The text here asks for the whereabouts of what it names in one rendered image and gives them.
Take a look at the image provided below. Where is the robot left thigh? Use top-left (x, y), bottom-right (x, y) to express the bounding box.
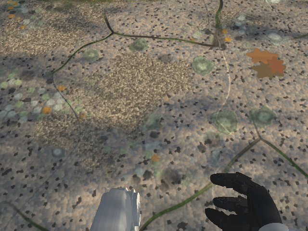
top-left (90, 188), bottom-right (141, 231)

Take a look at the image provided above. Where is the robot right hand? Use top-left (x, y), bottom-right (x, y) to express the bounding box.
top-left (205, 171), bottom-right (283, 231)

